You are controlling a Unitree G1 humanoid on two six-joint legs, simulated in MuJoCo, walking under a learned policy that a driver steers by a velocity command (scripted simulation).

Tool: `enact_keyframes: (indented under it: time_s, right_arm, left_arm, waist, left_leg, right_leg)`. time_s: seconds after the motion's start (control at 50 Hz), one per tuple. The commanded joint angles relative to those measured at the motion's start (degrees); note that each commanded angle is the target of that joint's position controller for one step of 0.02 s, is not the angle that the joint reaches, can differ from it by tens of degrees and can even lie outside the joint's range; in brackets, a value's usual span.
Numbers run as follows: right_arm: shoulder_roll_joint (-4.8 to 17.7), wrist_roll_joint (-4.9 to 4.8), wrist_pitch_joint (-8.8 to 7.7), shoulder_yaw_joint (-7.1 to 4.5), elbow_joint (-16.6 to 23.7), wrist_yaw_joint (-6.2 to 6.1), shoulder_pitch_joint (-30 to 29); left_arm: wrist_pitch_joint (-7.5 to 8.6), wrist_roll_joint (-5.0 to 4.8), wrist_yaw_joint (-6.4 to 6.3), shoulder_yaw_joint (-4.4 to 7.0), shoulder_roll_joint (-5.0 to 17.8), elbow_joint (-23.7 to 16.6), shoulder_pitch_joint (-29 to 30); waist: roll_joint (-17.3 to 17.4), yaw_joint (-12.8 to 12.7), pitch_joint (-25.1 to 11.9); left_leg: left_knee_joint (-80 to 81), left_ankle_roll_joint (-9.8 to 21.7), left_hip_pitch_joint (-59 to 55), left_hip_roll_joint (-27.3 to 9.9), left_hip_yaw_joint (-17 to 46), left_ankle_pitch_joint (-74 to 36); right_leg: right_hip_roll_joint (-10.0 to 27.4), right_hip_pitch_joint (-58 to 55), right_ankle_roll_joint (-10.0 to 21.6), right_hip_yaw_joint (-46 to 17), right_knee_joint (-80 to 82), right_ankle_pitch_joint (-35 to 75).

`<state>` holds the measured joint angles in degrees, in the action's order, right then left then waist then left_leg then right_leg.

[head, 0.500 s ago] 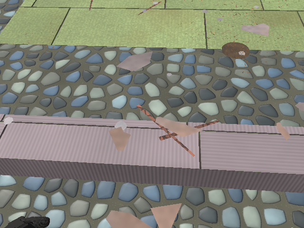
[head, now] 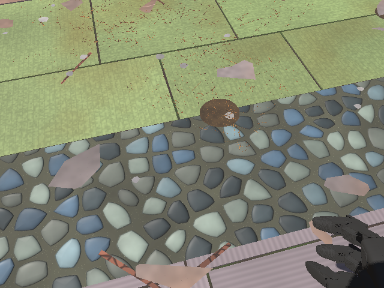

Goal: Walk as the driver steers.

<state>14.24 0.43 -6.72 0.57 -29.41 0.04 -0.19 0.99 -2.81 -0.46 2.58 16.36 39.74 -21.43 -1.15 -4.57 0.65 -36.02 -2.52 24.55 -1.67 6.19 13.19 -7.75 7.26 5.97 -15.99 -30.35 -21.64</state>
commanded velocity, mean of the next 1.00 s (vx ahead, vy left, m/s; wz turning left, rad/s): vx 1.00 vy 0.00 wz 0.30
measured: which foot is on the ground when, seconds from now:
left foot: up 0.00-0.00, down 0.02-0.34, up 0.36-0.74, down 0.76-1.00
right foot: down 0.00-0.02, up 0.04-0.30, down 0.32-0.76, up 0.78-1.00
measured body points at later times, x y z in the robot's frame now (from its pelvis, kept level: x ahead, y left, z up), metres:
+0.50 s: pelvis +0.38 -0.04 +0.11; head +0.38 -0.06 +0.56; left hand +0.49 +0.19 +0.00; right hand +0.46 -0.32 -0.01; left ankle +0.26 +0.09 -0.38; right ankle +0.35 -0.14 -0.58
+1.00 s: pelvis +0.78 -0.03 +0.15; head +0.78 -0.03 +0.60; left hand +1.00 +0.23 +0.15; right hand +0.81 -0.26 +0.02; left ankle +0.70 -0.01 -0.58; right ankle +0.98 -0.19 -0.50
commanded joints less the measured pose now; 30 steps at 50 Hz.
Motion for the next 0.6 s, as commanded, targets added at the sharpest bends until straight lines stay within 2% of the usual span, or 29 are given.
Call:
enact_keyframes:
  time_s: [0.02, 0.04, 0.06, 0.08, 0.1, 0.12, 0.14, 0.16, 0.18, 0.2, 0.22, 0.24, 0.26, 0.28, 0.3, 0.32, 0.34, 0.36, 0.38, 0.4, 0.42, 0.44, 0.46, 0.48, 0.5, 0.52, 0.54, 0.56, 0.6]
  right_arm:
    - [11.17, -1.35, -1.09, -5.89, -0.90, -0.64, 19.72]
    - [12.69, -0.85, -0.30, -5.73, -3.71, -0.20, 25.02]
    - [13.29, 0.73, 1.39, -6.26, -4.62, 0.34, 26.82]
    - [11.95, 2.14, 2.71, -6.93, -4.83, -0.25, 28.40]
    - [8.94, 2.60, 3.26, -6.44, -6.55, -0.91, 30.48]
    - [8.59, 2.75, 3.45, -5.92, -8.04, -1.26, 29.49]
    - [7.24, 3.16, 2.99, -5.26, -10.33, -1.30, 27.08]
    - [3.44, 2.68, 2.57, -3.88, -12.63, -1.29, 25.83]
    - [1.14, 1.16, 2.16, -2.65, -13.58, -1.43, 21.76]
    - [1.23, 0.23, 1.94, -2.43, -15.49, -1.81, 20.17]
    - [4.50, -0.60, 1.82, -2.86, -16.27, -2.52, 18.57]
    - [5.91, -0.77, 1.99, -3.14, -17.79, -3.03, 18.70]
    - [8.31, -1.82, 2.95, -3.63, -18.93, -3.20, 18.35]
    - [10.63, -1.73, 3.54, -3.84, -17.19, -2.98, 13.89]
    - [13.10, -2.75, 2.28, -4.03, -19.69, -2.33, 26.56]
    - [17.60, -1.06, 1.33, -4.35, -20.28, -0.94, 26.43]
    - [19.46, -1.53, -1.04, -4.40, -17.39, -0.19, 24.37]
    - [19.28, -1.12, -2.82, -5.30, -17.20, 1.23, 22.18]
    - [15.44, -2.23, -2.94, -6.23, -17.84, 2.70, 18.65]
    - [8.96, -4.08, -2.20, -5.77, -14.95, 2.59, 12.62]
    - [4.04, -4.19, -1.68, -4.21, -11.52, 1.99, 8.50]
    - [0.24, -3.01, -0.50, -3.05, -9.71, 1.99, 8.41]
    - [-2.23, -2.72, 1.02, -2.03, -9.00, 2.12, 10.42]
    - [-3.37, -3.77, 2.06, -1.64, -7.37, 2.59, 12.11]
    - [-4.75, -4.18, 3.07, -0.80, -6.20, 3.35, 13.26]
    - [-3.66, -5.04, 4.74, -0.87, -5.91, 3.36, 14.93]
    - [-2.11, -4.21, 5.94, -1.42, -5.72, 3.31, 15.10]
    - [0.30, -3.93, 6.77, -1.97, -4.32, 3.36, 14.36]
    - [4.16, -2.89, 7.67, -3.39, -2.30, 3.45, 13.29]
  left_arm:
    - [-0.80, 1.30, -0.29, 1.67, 7.97, -7.78, 13.16]
    - [0.69, 3.77, -0.11, -0.75, -1.06, -10.10, 10.29]
    - [2.08, 0.23, 0.04, -1.33, 0.86, -10.62, 3.11]
    - [1.98, -0.86, -0.44, -0.93, 3.90, -10.37, 6.68]
    - [1.84, -1.02, -0.63, -1.41, 3.02, -12.60, 15.25]
    - [1.38, -0.34, -0.56, -2.27, 0.53, -15.24, 20.52]
    - [0.84, 0.10, 0.03, -3.15, -2.07, -18.05, 24.10]
    - [0.69, 0.22, 0.99, -4.67, -5.20, -20.57, 26.51]
    - [0.82, 0.54, 1.92, -6.15, -7.13, -22.92, 26.41]
    - [0.71, 1.66, 2.23, -6.85, -8.17, -23.49, 26.29]
    - [0.72, 2.47, 2.12, -7.05, -7.08, -25.14, 26.10]
    - [0.86, 3.04, 2.12, -7.38, -6.84, -25.61, 25.54]
    - [1.39, 3.26, 2.69, -8.39, -7.09, -28.30, 25.45]
    - [2.53, 3.04, 3.68, -8.09, -3.10, -27.22, 23.96]
    - [3.49, 2.36, 3.10, -7.18, -3.97, -27.86, 25.44]
    - [2.70, 1.32, 2.24, -3.26, 1.87, -23.62, 11.76]
    - [2.80, 3.85, 0.52, 1.81, 12.13, -20.44, -4.37]
    - [2.31, 4.69, 0.09, 3.86, 19.39, -13.96, -17.75]
    - [3.18, 3.86, 0.47, 1.48, 13.50, -10.23, -16.91]
    - [4.09, 2.06, 1.03, 0.66, 11.56, -7.19, -12.20]
    - [4.60, 1.99, 1.78, -0.17, 8.34, -4.57, -7.79]
    - [4.74, 3.11, 3.05, -2.41, -0.99, -2.25, -3.32]
    - [4.70, 4.69, 3.94, -3.91, -8.53, 0.06, 1.02]
    - [4.64, 4.06, 3.83, -3.51, -10.01, 2.96, -0.36]
    - [4.63, 3.82, 3.26, -3.65, -11.78, 3.85, 0.32]
    - [4.53, 4.30, 2.73, -2.63, -10.23, 4.91, 1.07]
    - [4.87, 3.81, 1.92, -2.77, -10.66, 5.87, 3.21]
    - [5.02, 4.32, 1.08, -2.23, -8.32, 4.75, 6.20]
    - [5.42, 5.76, -0.48, -1.17, -2.88, 4.00, 10.47]
  waist:
    - [-6.57, 13.78, -16.46]
    - [6.10, 10.12, -16.75]
    - [18.95, 8.58, -20.69]
    - [13.35, 12.86, -17.40]
    - [9.71, 16.23, -10.20]
    - [6.09, 14.99, -4.58]
    - [6.86, 11.88, 3.03]
    - [6.80, 9.24, 7.19]
    - [7.58, 5.01, 9.42]
    - [10.59, 3.46, 9.10]
    - [10.12, 1.28, 9.26]
    - [7.26, 0.00, 8.27]
    - [5.76, -2.73, 7.70]
    - [-0.31, -4.99, 5.23]
    - [2.59, -3.06, -6.48]
    - [7.22, -11.52, -16.83]
    - [0.31, -19.18, -29.89]
    - [-19.46, -19.13, -46.81]
    - [-17.34, -15.09, -44.00]
    - [-10.83, -10.93, -25.37]
    - [-4.70, -7.45, -10.53]
    - [-0.24, -1.96, -3.03]
    - [-2.63, 1.69, 0.17]
    - [-4.32, 3.13, 2.06]
    - [-2.00, 4.91, 1.97]
    - [-3.17, 6.26, 4.60]
    - [-0.24, 8.53, 5.67]
    - [-0.01, 9.98, 8.16]
    - [-0.61, 12.78, 6.85]
  left_leg:
    - [19.78, 3.61, -36.39, -1.41, -2.87, -14.70]
    - [6.44, 4.71, -57.39, -13.91, 5.85, -51.97]
    - [0.19, 15.60, -65.48, -29.03, 20.36, -63.23]
    - [4.58, 18.05, -63.72, -30.58, 22.31, -45.20]
    - [9.09, 16.00, -59.33, -25.69, 16.74, -33.42]
    - [13.19, 13.83, -52.35, -22.23, 13.30, -25.82]
    - [16.74, 12.57, -44.94, -20.95, 9.64, -25.59]
    - [19.64, 10.10, -36.50, -18.50, 4.25, -24.56]
    - [23.72, 8.26, -25.40, -16.18, 1.09, -20.27]
    - [27.77, 9.86, -20.32, -14.69, -0.28, -25.80]
    - [30.91, 10.07, -19.20, -16.02, -0.55, -28.22]
    - [31.39, 10.43, -21.77, -16.92, -1.03, -30.94]
    - [33.84, 9.82, -19.89, -15.41, -3.77, -26.06]
    - [37.11, 10.58, -3.96, -9.12, -10.23, -39.72]
    - [32.61, 12.16, 0.99, -12.18, -4.68, -65.76]
    - [20.24, 13.18, -1.32, -13.09, -5.68, -92.20]
    - [-9.82, 9.21, 9.22, -11.57, 0.14, -104.78]
    - [-35.11, 8.55, 4.12, 0.09, 7.10, -24.16]
    - [-54.22, 9.64, 10.34, 4.79, 11.99, -4.13]
    - [-66.34, 9.19, 20.56, 4.85, 8.72, 0.71]
    - [-72.24, 9.26, 27.14, 2.72, 4.22, 2.98]
    - [-75.66, 10.51, 27.14, -0.22, 3.46, 0.86]
    - [-75.37, 9.63, 24.82, -2.83, 2.94, -7.09]
    - [-76.13, 9.99, 25.94, -2.46, 2.64, -3.79]
    - [-75.49, 10.54, 27.80, -2.04, 2.78, -2.61]
    - [-68.97, 10.05, 30.53, -1.12, 1.35, 5.37]
    - [-60.57, 10.31, 30.58, -2.25, 1.87, 5.53]
    - [-51.30, 10.00, 27.31, -2.03, -1.08, 4.16]
    - [-38.12, 8.89, 15.83, 0.60, -9.99, -6.34]
  right_leg:
    - [3.85, 7.58, -0.91, -4.61, -28.89, 46.66]
    - [0.97, 32.03, -1.95, 1.59, -43.10, -10.80]
    - [0.89, 50.20, -4.75, 5.56, -54.12, -18.09]
    - [7.44, 59.52, -6.98, 10.00, -65.58, -13.79]
    - [8.85, 64.98, -7.52, 12.66, -70.61, -12.82]
    - [9.16, 66.51, -7.56, 14.04, -75.44, -13.62]
    - [10.11, 69.64, -7.41, 11.54, -78.98, -16.28]
    - [11.31, 68.80, -6.42, 10.72, -77.06, -18.03]
    - [12.46, 63.44, -5.72, 10.34, -67.89, -18.65]
    - [10.32, 60.03, -6.35, 14.64, -72.91, -19.08]
    - [10.77, 61.35, -6.20, 14.77, -74.26, -18.64]
    - [11.36, 64.67, -5.80, 14.73, -76.93, -17.36]
    - [14.79, 63.07, -5.04, 14.54, -67.15, -17.59]
    - [11.74, 33.84, -3.51, 24.69, -42.40, -10.76]
    - [7.39, 5.90, -2.59, 26.11, -39.09, -7.23]
    - [1.38, -12.86, -1.87, 28.99, -34.75, -3.52]
    - [12.49, -29.13, 6.61, -1.04, -32.56, -10.45]
    - [26.26, -36.27, 10.81, -32.79, -10.19, -13.49]
    - [27.98, -30.91, 7.76, -40.77, 2.65, -19.96]
    - [30.05, -19.69, 6.18, -37.40, 8.65, -14.98]
    - [30.23, -9.71, 6.72, -29.13, 8.59, -6.84]
    - [28.59, 2.03, 5.04, -17.18, 4.92, 2.87]
    - [25.80, 9.20, 2.83, -7.74, 4.37, 3.74]
    - [23.62, 6.96, 2.20, -1.69, 5.18, 7.83]
    - [23.35, 5.70, 2.31, 3.29, 5.95, 10.05]
    - [22.72, 2.12, 0.53, 8.74, 10.43, 11.05]
    - [22.03, 1.50, -1.59, 12.16, 13.64, 13.21]
    - [20.92, 3.91, -3.02, 17.76, 17.32, 17.24]
    - [15.85, 8.06, -4.16, 27.13, 22.01, 22.93]
Velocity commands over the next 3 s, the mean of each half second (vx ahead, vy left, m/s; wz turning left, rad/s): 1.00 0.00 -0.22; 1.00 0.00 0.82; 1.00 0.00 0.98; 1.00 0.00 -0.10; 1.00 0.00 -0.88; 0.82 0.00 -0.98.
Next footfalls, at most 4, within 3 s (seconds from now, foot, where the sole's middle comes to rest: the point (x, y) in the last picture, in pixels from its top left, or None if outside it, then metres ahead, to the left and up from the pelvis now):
0.02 left None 0.08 0.19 -0.77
0.32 right None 0.38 -0.15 -0.62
0.76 left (222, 194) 0.74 0.00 -0.61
1.16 right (245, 106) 1.18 -0.08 -0.61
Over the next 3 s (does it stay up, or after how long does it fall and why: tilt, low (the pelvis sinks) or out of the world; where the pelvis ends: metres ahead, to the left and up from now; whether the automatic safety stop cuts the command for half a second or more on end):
stays up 2.13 0.84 0.12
